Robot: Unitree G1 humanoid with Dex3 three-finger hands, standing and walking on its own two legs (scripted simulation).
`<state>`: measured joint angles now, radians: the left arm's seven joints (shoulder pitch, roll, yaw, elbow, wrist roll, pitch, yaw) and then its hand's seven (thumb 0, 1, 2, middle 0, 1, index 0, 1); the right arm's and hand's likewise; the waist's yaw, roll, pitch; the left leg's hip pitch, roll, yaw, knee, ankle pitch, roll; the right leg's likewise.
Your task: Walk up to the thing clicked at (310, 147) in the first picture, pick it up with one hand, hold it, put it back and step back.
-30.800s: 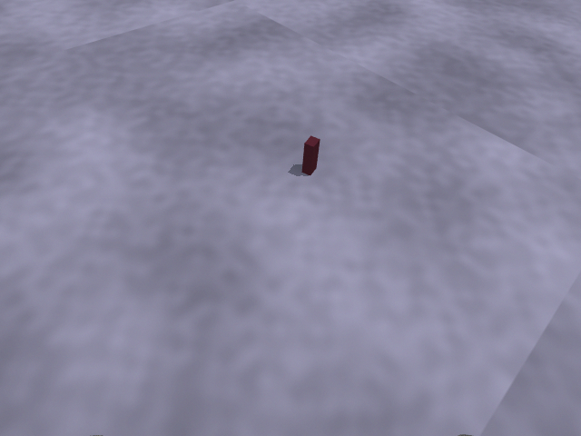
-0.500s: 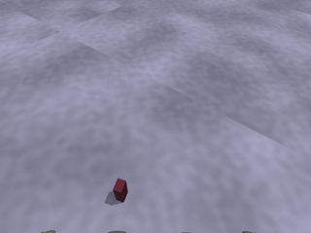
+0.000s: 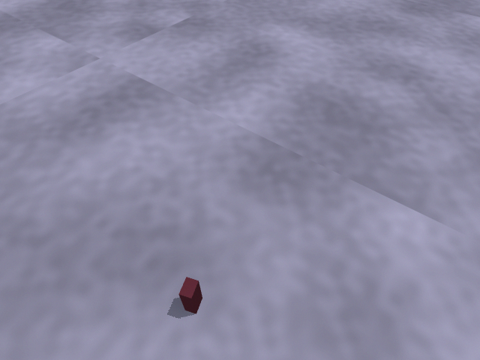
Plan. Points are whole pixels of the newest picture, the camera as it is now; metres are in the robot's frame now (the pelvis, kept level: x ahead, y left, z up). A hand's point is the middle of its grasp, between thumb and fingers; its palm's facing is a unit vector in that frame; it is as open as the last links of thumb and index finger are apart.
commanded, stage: stand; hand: left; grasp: from the side
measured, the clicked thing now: (191, 296) +0.43 +0.17 -0.69
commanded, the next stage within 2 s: step back in 1.24 s
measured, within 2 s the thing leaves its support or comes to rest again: neither
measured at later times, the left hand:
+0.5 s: hand out of the picture +0.07 +0.23 -0.15, palm faces -0.02 -0.94 -0.35, open 7.4 cm
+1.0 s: hand out of the picture +0.10 +0.23 -0.15, palm faces -0.03 -0.94 -0.34, open 7.4 cm
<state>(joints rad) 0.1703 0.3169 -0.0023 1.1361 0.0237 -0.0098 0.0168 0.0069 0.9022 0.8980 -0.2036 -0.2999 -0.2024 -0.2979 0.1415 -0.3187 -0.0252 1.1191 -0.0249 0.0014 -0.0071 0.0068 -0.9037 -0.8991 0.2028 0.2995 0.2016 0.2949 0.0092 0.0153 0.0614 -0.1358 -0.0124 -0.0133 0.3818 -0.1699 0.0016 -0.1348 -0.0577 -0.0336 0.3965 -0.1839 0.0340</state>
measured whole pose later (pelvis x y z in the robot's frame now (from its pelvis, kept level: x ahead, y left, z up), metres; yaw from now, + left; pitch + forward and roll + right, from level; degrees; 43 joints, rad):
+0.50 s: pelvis +0.01 -0.01 +0.00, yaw -1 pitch -3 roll +0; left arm 0.12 0.32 0.00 1.16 0.02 -0.01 0.01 0.01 0.90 0.90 -0.20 -0.30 -0.20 -0.30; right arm 0.14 -0.33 -0.01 1.16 -0.02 0.00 -0.01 0.01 -0.90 -0.90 0.20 0.30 0.20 0.29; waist 0.00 0.02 0.06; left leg -0.12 0.01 -0.01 0.34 -0.16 -0.02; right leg -0.12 -0.03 -0.03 0.36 -0.18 0.02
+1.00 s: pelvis +0.02 -0.01 +0.00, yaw -1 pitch -3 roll +0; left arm 0.11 0.33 0.00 1.15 0.02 -0.01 0.00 0.01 0.90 0.90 -0.20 -0.30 -0.20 -0.30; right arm 0.11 -0.34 -0.01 1.15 -0.02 -0.01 -0.01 0.01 -0.90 -0.90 0.20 0.30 0.20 0.29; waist 0.00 0.01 0.05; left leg -0.09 0.02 -0.01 0.31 -0.16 -0.02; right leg -0.10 -0.03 -0.03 0.33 -0.17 0.01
